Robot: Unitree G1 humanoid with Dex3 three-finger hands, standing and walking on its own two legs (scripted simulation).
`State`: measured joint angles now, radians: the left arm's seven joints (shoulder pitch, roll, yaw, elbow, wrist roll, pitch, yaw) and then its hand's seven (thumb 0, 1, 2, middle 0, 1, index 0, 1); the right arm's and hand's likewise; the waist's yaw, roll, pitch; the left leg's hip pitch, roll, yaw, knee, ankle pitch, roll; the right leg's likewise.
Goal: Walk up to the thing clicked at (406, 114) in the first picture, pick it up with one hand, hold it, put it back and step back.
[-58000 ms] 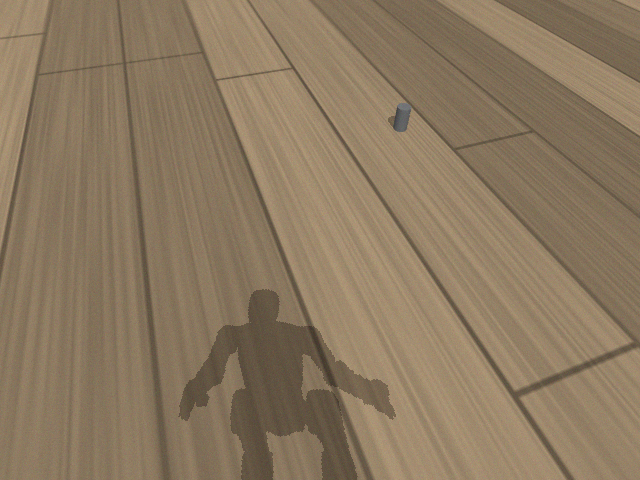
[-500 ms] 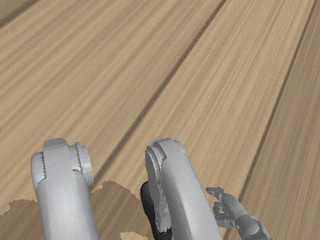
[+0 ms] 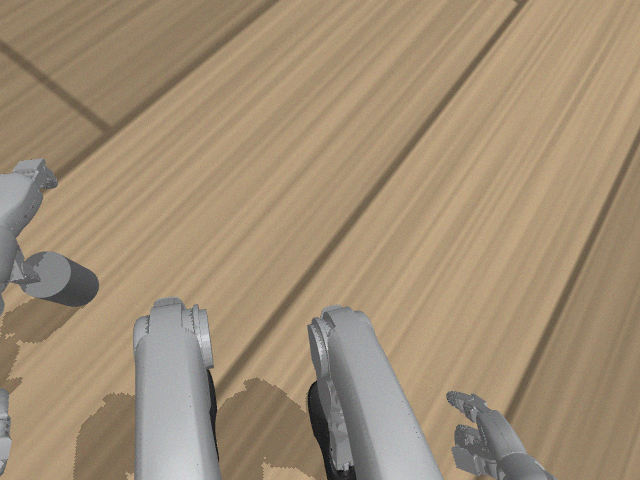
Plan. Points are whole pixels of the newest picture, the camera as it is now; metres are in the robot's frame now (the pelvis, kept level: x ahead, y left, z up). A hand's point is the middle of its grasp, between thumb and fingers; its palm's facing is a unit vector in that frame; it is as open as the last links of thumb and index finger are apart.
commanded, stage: withdraw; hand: left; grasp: from above
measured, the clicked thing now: (62, 281) +0.38 +0.40 -0.35
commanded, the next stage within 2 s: home in 0.06 s
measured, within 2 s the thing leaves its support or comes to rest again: neither
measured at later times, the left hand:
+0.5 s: hand out of the picture +0.35 +0.41 -0.18, palm faces -0.33 -0.31 -0.89, open 11.5 cm
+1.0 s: hand out of the picture +0.23 +0.31 +0.05, palm faces +0.05 -0.90 -0.44, open 8.6 cm
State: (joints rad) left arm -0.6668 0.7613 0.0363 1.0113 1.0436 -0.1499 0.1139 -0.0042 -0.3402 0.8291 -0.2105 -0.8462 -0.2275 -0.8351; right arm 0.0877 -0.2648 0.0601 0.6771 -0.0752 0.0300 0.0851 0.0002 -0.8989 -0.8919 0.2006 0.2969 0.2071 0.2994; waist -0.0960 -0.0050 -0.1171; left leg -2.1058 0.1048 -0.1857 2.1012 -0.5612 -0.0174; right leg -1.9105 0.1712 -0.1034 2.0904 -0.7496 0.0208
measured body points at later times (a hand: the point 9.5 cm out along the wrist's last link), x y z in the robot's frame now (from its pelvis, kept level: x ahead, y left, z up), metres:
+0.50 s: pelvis -0.01 +0.01 -0.05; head +0.20 +0.11 +0.33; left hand +0.36 +0.43 -0.13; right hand +0.11 -0.23 -0.17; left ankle +0.11 +0.15 -0.38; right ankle +0.08 -0.11 -0.38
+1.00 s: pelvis +0.03 +0.01 +0.15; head +0.16 +0.08 +0.57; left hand +0.23 +0.36 +0.08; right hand +0.28 -0.19 +0.06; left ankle +0.11 +0.15 -0.38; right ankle +0.08 -0.11 -0.38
